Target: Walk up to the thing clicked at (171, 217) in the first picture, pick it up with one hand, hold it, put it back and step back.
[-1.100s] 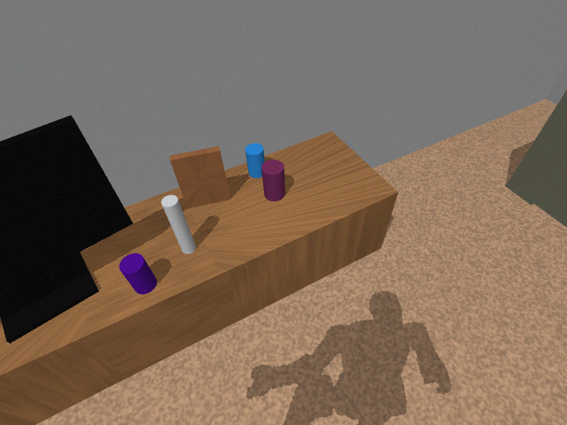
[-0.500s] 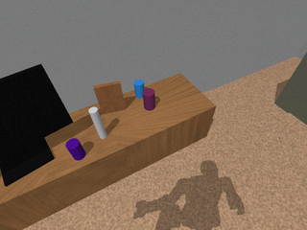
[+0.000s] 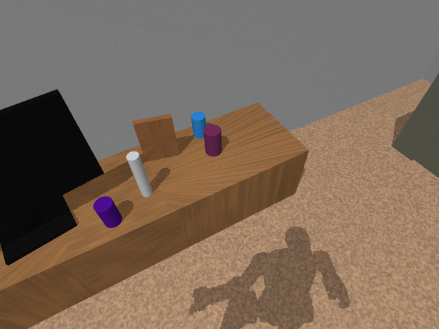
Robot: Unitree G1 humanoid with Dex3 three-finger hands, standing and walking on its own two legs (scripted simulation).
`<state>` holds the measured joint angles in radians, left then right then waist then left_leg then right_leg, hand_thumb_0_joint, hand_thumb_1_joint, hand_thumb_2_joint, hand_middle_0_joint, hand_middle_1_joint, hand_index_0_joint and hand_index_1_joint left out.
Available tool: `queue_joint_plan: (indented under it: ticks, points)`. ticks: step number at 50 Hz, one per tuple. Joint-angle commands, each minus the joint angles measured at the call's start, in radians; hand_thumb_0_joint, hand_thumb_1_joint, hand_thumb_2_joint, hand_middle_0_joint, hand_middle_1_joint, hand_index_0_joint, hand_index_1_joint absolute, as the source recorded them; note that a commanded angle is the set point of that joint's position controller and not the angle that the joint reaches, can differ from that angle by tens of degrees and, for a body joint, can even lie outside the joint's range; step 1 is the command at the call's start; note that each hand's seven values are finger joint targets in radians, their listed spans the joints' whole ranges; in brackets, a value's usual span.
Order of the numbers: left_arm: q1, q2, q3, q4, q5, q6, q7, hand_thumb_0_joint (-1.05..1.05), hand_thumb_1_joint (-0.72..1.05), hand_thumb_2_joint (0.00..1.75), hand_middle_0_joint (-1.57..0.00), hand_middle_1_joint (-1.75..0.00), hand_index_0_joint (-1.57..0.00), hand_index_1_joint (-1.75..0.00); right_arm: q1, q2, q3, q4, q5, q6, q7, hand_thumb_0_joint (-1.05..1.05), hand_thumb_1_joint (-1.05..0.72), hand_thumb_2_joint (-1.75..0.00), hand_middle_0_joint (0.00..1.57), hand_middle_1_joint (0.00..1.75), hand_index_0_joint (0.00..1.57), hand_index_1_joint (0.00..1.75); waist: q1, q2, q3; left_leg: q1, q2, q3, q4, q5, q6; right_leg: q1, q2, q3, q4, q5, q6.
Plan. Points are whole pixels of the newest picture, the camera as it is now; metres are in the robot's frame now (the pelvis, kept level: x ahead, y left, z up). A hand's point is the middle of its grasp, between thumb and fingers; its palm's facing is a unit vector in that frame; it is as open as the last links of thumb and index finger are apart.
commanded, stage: stand
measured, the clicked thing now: (140, 175) +0.70 +0.33 -0.32
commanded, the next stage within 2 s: walk up in 0.02 s
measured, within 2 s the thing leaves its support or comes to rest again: neither
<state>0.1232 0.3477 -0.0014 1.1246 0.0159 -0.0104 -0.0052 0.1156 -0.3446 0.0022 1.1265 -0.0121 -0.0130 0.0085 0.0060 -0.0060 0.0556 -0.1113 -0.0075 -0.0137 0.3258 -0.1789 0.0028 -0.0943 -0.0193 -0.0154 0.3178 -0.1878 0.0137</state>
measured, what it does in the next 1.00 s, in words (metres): steps on the spot, turning left: left foot, then right foot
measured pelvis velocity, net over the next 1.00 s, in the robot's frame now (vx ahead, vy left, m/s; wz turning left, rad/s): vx -0.03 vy -0.03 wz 0.42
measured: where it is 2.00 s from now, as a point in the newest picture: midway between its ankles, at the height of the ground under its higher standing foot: outside the picture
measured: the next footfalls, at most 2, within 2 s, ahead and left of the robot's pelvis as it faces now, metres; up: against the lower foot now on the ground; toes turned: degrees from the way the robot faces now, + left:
left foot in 0.46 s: -0.01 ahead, +0.16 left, +0.00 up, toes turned +15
right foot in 0.84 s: +0.07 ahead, -0.14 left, +0.00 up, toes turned +26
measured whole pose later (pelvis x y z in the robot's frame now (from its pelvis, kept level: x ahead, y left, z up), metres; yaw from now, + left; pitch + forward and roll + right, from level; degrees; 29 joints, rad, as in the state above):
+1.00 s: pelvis -0.03 -0.03 -0.02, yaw +24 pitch -2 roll +2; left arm 0.21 0.35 0.06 0.88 0.04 0.02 -0.02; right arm 0.20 -0.42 -0.05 0.83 0.00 0.00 -0.03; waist 0.04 0.02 0.12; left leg -0.46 -0.06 -0.09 1.06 -0.51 0.01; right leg -0.25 -0.07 -0.04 0.67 -0.39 -0.01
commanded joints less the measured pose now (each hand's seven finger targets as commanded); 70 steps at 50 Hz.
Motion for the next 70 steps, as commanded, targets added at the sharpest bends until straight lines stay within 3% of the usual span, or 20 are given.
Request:
queue_joint_plan:
  ticks: [1,8,11,14,22,23,24,26,29,38,41,43,45,48,55,57,59,61,66,70]
  points:
    - [-0.081,0.283,0.086,-0.098,-0.010,-0.010,0.010,0.00,0.90,0.90,-0.20,-0.30,-0.20,-0.30,0.001,-0.286,-0.080,-0.108,0.007,-0.008,-0.014,0.00,-0.90,-0.90,0.20,0.30,0.20,0.30,0.001,0.022,-0.006,-0.155,0.111,-0.169,0.007,0.322,0.052,0.030,-0.060,0.005,0.088,0.075,-0.033]
    - [-0.005,0.253,0.109,-0.162,-0.004,0.013,0.009,0.00,0.90,0.90,-0.20,-0.30,-0.20,-0.30,-0.022,-0.269,-0.114,-0.215,-0.003,0.015,-0.018,0.00,-0.90,-0.90,0.20,0.30,0.20,0.30,0.031,0.053,-0.127,-0.256,0.079,-0.186,0.150,0.252,0.068,0.102,-0.111,0.058,0.126,-0.012,-0.106]
    - [-0.045,0.329,0.141,-0.226,0.027,0.007,0.012,0.00,0.90,0.90,-0.20,-0.30,-0.20,-0.30,0.001,-0.233,-0.119,-0.271,-0.020,0.036,-0.017,0.00,-0.90,-0.90,0.20,0.30,0.20,0.30,0.044,-0.183,-0.102,-0.394,0.016,-0.009,0.657,-0.359,0.007,0.047,-0.513,0.286,-0.037,0.222,-0.335]
    - [-0.118,0.277,0.128,-0.295,0.020,0.005,0.011,0.00,0.90,0.90,-0.20,-0.30,-0.20,-0.30,0.059,-0.261,-0.131,-0.293,-0.016,0.042,-0.001,0.00,-0.90,-0.90,0.20,0.30,0.20,0.30,-0.001,-0.114,-0.033,-0.341,0.060,-0.056,0.689,-0.323,-0.007,-0.055,-0.407,0.121,0.041,0.387,-0.284]
    - [-0.071,0.298,0.136,-0.334,0.019,0.048,-0.019,0.00,0.90,0.90,-0.20,-0.30,-0.20,-0.30,0.230,-0.235,-0.138,-0.254,-0.008,-0.002,-0.006,0.00,-0.90,-0.90,0.20,0.30,0.20,0.30,-0.027,-0.134,-0.127,-0.080,-0.032,0.129,0.146,-0.012,-0.007,-0.070,-0.244,-0.114,0.399,0.096,-0.151]
    - [-0.046,0.236,0.120,-0.342,0.009,0.061,-0.022,0.00,0.90,0.90,-0.20,-0.30,-0.20,-0.30,0.259,-0.286,-0.154,-0.249,-0.022,-0.013,-0.019,0.00,-0.90,-0.90,0.20,0.30,0.20,0.30,-0.042,0.019,-0.106,-0.012,0.018,0.014,0.074,0.057,0.024,-0.192,-0.176,-0.137,0.566,-0.082,-0.102]
    - [-0.021,0.159,0.101,-0.373,0.008,0.073,-0.027,0.00,0.90,0.90,-0.20,-0.30,-0.20,-0.30,0.239,-0.413,-0.180,-0.279,-0.041,-0.022,-0.031,0.00,-0.90,-0.90,0.20,0.30,0.20,0.30,-0.023,0.308,-0.062,0.025,0.272,-0.428,0.004,0.188,0.113,-0.448,-0.035,-0.122,0.741,-0.481,-0.033]
    - [-0.048,0.258,0.122,-0.369,0.005,0.088,-0.010,0.00,0.90,0.90,-0.20,-0.30,-0.20,-0.30,0.142,-0.482,-0.182,-0.332,-0.023,-0.032,-0.048,0.00,-0.90,-0.90,0.20,0.30,0.20,0.30,-0.022,0.228,-0.029,-0.169,0.415,-0.662,-0.046,0.042,0.295,-0.396,-0.081,0.084,0.817,-0.445,-0.029]
    - [0.017,0.251,0.131,-0.332,-0.009,0.078,-0.016,0.00,0.90,0.90,-0.20,-0.30,-0.20,-0.30,0.111,-0.343,-0.141,-0.343,-0.018,-0.044,-0.068,0.00,-0.90,-0.90,0.20,0.30,0.20,0.30,0.023,0.169,-0.065,-0.050,0.234,-0.302,0.133,0.323,0.206,-0.429,-0.093,0.084,0.783,-0.309,-0.037]
    - [0.040,0.214,0.132,-0.341,0.000,0.051,-0.009,0.00,0.90,0.90,-0.20,-0.30,-0.20,-0.30,0.177,-0.335,-0.129,-0.389,-0.015,-0.037,-0.069,0.00,-0.90,-0.90,0.20,0.30,0.20,0.30,-0.011,0.182,-0.120,-0.117,0.225,-0.324,0.253,0.468,0.239,-0.261,-0.020,0.010,0.533,-0.336,-0.028]
    - [0.150,0.202,0.136,-0.298,0.003,0.026,-0.001,0.00,0.90,0.90,-0.20,-0.30,-0.20,-0.30,0.092,-0.308,-0.115,-0.416,0.003,-0.014,-0.061,0.00,-0.90,-0.90,0.20,0.30,0.20,0.30,0.058,0.134,-0.141,-0.216,0.127,-0.231,0.397,0.337,0.155,-0.065,0.012,-0.032,0.187,-0.096,-0.064]
    - [0.145,0.347,0.162,-0.317,0.022,0.005,0.005,0.00,0.90,0.90,-0.20,-0.30,-0.20,-0.30,0.084,-0.201,-0.083,-0.441,0.023,-0.008,-0.065,0.00,-0.90,-0.90,0.20,0.30,0.20,0.30,0.059,-0.182,-0.086,-0.468,-0.097,-0.105,0.653,-0.116,0.042,0.003,-0.276,0.378,0.061,0.088,-0.167]
    - [0.002,0.386,0.163,-0.361,0.014,0.005,0.001,0.00,0.90,0.90,-0.20,-0.30,-0.20,-0.30,0.141,-0.265,-0.108,-0.395,0.011,-0.005,-0.083,0.00,-0.90,-0.90,0.20,0.30,0.20,0.30,0.013,-0.238,-0.039,-0.413,-0.023,-0.123,0.828,-0.478,0.019,-0.186,-0.471,0.579,-0.016,0.081,-0.343]
    - [0.009,0.276,0.136,-0.350,0.016,-0.008,0.006,0.00,0.90,0.90,-0.20,-0.30,-0.20,-0.30,0.133,-0.264,-0.109,-0.345,0.011,-0.008,-0.053,0.00,-0.90,-0.90,0.20,0.30,0.20,0.30,0.000,-0.123,0.051,-0.409,-0.037,-0.085,0.769,-0.328,0.025,-0.159,-0.243,0.189,0.099,0.165,-0.210]
    - [0.103,0.295,0.136,-0.345,0.009,-0.011,0.001,0.00,0.90,0.90,-0.20,-0.30,-0.20,-0.30,0.116,-0.195,-0.089,-0.330,-0.003,-0.031,-0.026,0.00,-0.90,-0.90,0.20,0.30,0.20,0.30,0.031,-0.210,-0.073,-0.231,-0.024,0.039,0.246,-0.205,0.012,-0.008,-0.231,0.105,0.259,0.372,-0.203]
    - [0.097,0.255,0.112,-0.358,-0.008,-0.003,0.001,0.00,0.90,0.90,-0.20,-0.30,-0.20,-0.30,0.166,-0.212,-0.102,-0.300,-0.010,-0.043,-0.032,0.00,-0.90,-0.90,0.20,0.30,0.20,0.30,-0.005,-0.130,-0.116,-0.020,-0.014,-0.004,0.077,0.034,0.044,-0.103,-0.195,0.060,0.398,0.371,-0.131]
    - [0.109,0.138,0.077,-0.374,-0.025,0.001,0.002,0.00,0.90,0.90,-0.20,-0.30,-0.20,-0.30,0.119,-0.299,-0.114,-0.323,-0.024,-0.055,-0.040,0.00,-0.90,-0.90,0.20,0.30,0.20,0.30,0.020,0.179,-0.162,0.157,0.292,-0.459,0.071,0.338,0.166,-0.398,-0.018,-0.016,0.570,-0.317,-0.029]
    - [0.064,0.233,0.096,-0.334,-0.024,0.014,0.017,0.00,0.90,0.90,-0.20,-0.30,-0.20,-0.30,0.060,-0.327,-0.117,-0.315,-0.005,-0.048,-0.036,0.00,-0.90,-0.90,0.20,0.30,0.20,0.30,-0.002,0.159,-0.083,-0.135,0.341,-0.444,0.064,0.205,0.304,-0.222,-0.065,0.060,0.600,-0.445,-0.035]
    - [0.149,0.221,0.094,-0.255,-0.016,-0.016,0.014,0.00,0.90,0.90,-0.20,-0.30,-0.20,-0.30,-0.046,-0.252,-0.076,-0.308,0.009,-0.026,-0.030,0.00,-0.90,-0.90,0.20,0.30,0.20,0.30,0.057,0.153,-0.065,-0.202,0.129,-0.153,0.215,0.205,0.099,-0.050,-0.029,-0.006,0.162,-0.042,-0.042]
    - [0.031,0.337,0.097,-0.253,0.005,-0.039,0.023,0.00,0.90,0.90,-0.20,-0.30,-0.20,-0.30,0.024,-0.206,-0.074,-0.270,0.015,0.005,-0.018,0.00,-0.90,-0.90,0.20,0.30,0.20,0.30,-0.015,-0.057,-0.052,-0.155,0.001,-0.060,0.339,-0.219,0.020,-0.194,-0.285,0.305,0.034,-0.108,-0.186]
